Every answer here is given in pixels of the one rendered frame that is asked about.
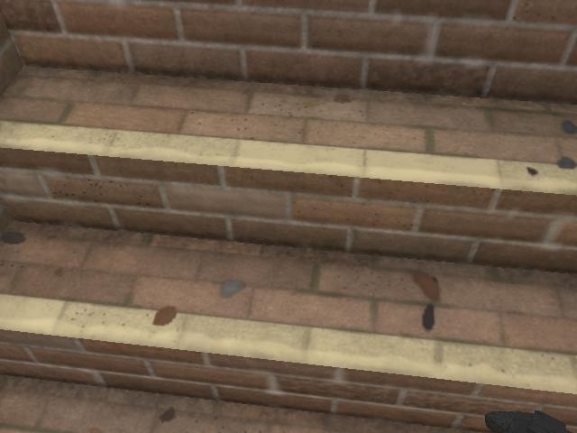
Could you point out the right robot hand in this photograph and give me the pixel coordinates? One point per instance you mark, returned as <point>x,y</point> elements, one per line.
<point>523,422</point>

